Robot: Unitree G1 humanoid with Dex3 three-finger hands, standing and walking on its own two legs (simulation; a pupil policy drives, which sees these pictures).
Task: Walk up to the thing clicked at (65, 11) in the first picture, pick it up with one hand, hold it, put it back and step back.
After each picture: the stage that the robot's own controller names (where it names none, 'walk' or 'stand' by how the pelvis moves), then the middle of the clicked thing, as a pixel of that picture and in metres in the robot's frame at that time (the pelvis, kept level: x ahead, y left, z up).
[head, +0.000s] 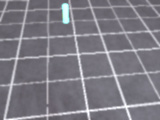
stand; (65, 13) +1.94 +0.24 -0.65
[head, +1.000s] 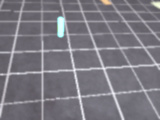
walk; (60, 27) +1.81 +0.22 -0.65
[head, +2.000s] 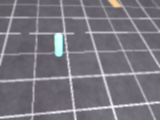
walk; (58, 45) +1.25 +0.19 -0.65
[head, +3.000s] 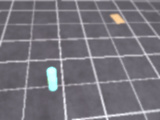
walk; (52, 79) +0.84 +0.22 -0.65
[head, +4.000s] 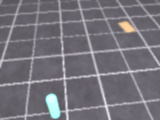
walk; (53, 106) +0.60 +0.24 -0.63
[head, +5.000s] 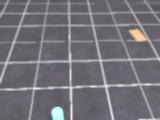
stand; (58, 119) +0.50 +0.17 -0.64
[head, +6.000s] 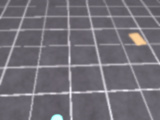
stand; out of the picture +0.46 +0.16 -0.65
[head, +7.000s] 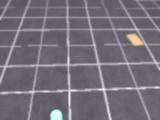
stand; out of the picture +0.50 +0.17 -0.66
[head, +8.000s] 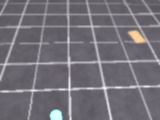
stand; out of the picture +0.48 +0.17 -0.66
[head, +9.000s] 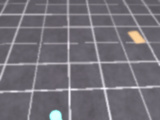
stand; out of the picture +0.48 +0.17 -0.66
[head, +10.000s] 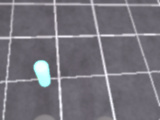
go down; (43, 74) +0.52 +0.18 -0.46
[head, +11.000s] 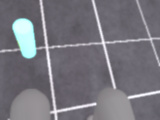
go down; (26, 41) +0.56 +0.22 -0.27
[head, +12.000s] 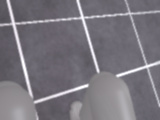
close in; out of the picture +0.54 +0.25 -0.19
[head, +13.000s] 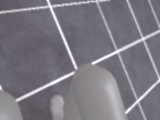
close; out of the picture +0.54 +0.29 -0.16
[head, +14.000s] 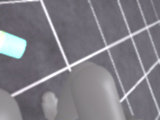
lift; out of the picture +0.49 +0.14 -0.26
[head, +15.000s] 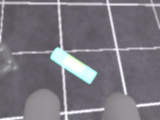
hold; (73, 65) +0.51 +0.04 -0.38
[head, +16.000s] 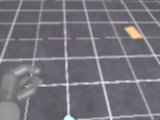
hold; out of the picture +0.47 -0.02 -0.69
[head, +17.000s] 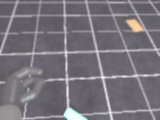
hold; out of the picture +0.48 -0.02 -0.70
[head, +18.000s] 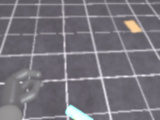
hold; (81, 118) +0.51 -0.03 -0.70
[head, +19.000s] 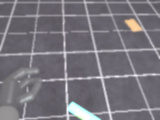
hold; (83, 114) +0.52 -0.05 -0.70
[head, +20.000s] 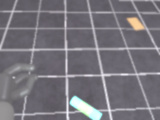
stand; (85, 108) +0.55 -0.07 -0.70
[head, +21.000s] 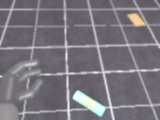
stand; (89, 103) +0.59 -0.09 -0.68
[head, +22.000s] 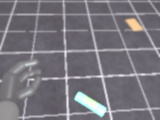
stand; (90, 103) +0.61 -0.10 -0.70
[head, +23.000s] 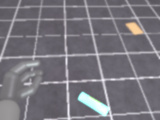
stand; (93, 103) +0.64 -0.12 -0.70
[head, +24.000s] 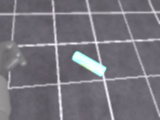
crouch; (88, 63) +0.71 -0.13 -0.58
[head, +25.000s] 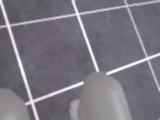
lower; out of the picture +0.83 -0.06 -0.29
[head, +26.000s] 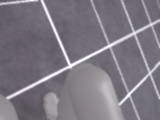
lower; out of the picture +0.90 +0.02 -0.26
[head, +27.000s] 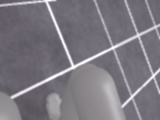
lower; out of the picture +0.95 +0.00 -0.26
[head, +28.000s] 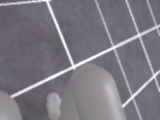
lower; out of the picture +1.01 -0.02 -0.26
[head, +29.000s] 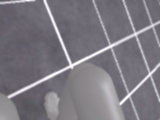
lower; out of the picture +1.06 -0.04 -0.27
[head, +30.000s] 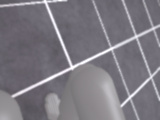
open; out of the picture +1.12 -0.06 -0.27
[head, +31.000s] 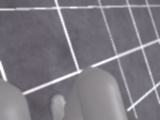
stand; out of the picture +1.18 -0.08 -0.27
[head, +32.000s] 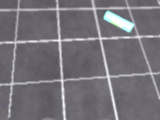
stand; (118, 21) +1.11 -0.37 -0.57
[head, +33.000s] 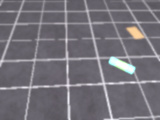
stand; (121, 65) +1.11 -0.44 -0.69
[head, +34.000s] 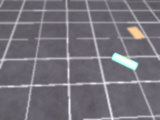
stand; (124, 61) +1.17 -0.47 -0.69
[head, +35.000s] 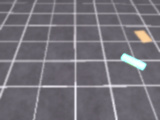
stand; (133, 61) +1.22 -0.53 -0.74
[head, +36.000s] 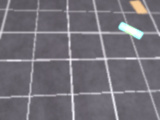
walk; (130, 30) +1.32 -0.61 -0.73
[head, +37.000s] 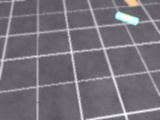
walk; (126, 18) +1.61 -0.50 -0.71
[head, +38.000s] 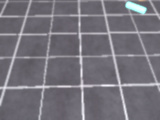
walk; (135, 7) +1.93 -0.64 -0.72
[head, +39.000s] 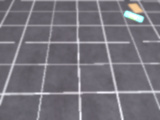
stand; (133, 16) +1.99 -0.69 -0.73
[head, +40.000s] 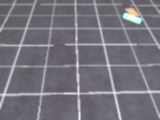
stand; (132, 18) +2.09 -0.72 -0.75
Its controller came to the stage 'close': yes
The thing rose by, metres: 0.00
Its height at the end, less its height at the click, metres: -0.09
